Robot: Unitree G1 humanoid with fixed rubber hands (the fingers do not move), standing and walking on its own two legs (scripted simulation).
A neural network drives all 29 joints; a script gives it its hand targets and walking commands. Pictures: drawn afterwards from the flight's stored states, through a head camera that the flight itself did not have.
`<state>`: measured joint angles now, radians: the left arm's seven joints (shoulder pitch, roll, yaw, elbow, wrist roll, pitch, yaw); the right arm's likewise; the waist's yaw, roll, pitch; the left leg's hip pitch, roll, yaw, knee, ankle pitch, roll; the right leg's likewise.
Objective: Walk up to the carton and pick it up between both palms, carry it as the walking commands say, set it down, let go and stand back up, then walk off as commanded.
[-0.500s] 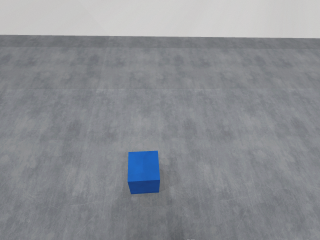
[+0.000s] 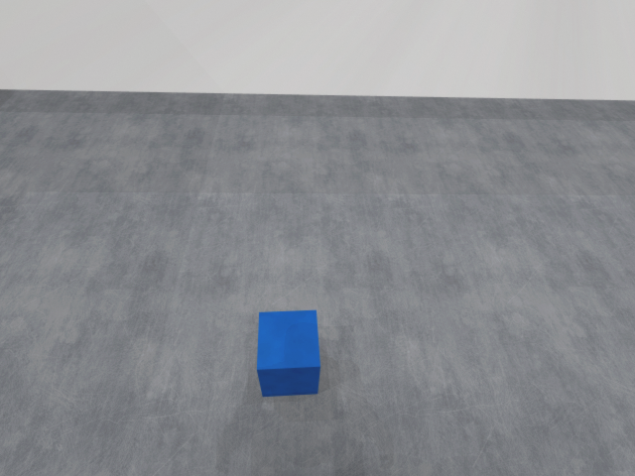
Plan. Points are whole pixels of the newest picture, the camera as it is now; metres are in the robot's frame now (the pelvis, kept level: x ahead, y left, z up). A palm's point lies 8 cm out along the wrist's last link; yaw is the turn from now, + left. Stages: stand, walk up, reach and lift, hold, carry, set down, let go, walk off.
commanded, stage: walk up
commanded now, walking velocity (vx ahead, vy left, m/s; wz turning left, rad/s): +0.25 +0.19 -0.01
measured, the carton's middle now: (289, 354) +0.57 +0.08 -0.66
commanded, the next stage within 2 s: stand in 1.90 s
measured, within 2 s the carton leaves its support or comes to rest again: neither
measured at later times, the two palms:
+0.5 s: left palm (118, 452) +0.18 +0.29 -0.14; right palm out of the picture +0.00 -0.12 -0.12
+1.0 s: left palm (85, 466) +0.17 +0.34 -0.16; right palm (425, 365) +0.32 -0.17 -0.14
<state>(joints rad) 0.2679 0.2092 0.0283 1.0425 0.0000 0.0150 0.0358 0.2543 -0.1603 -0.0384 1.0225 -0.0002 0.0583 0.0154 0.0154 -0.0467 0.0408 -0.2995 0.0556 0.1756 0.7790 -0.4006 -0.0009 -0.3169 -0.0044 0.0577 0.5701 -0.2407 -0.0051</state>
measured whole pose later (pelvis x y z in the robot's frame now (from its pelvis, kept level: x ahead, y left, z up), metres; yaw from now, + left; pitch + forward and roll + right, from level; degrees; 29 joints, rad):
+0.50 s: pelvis +0.10 +0.06 +0.01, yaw +1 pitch -2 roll -1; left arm 0.15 0.21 0.04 1.07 0.00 0.02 -0.01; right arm 0.50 -0.05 -0.04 1.10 0.00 -0.04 -0.03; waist -0.08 -0.03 0.03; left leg 0.03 0.03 0.17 0.36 -0.36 0.03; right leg -0.37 -0.04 -0.03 0.95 -0.27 0.02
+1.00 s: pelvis +0.20 +0.09 -0.02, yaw -2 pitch +2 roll -1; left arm 0.36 0.20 0.06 1.04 0.00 -0.01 0.07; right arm 0.09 -0.25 -0.04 0.96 0.00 0.04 0.00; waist 0.07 -0.01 0.03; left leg -0.46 0.03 0.13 0.65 -0.19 0.01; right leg -0.29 -0.06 -0.02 0.72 -0.45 0.04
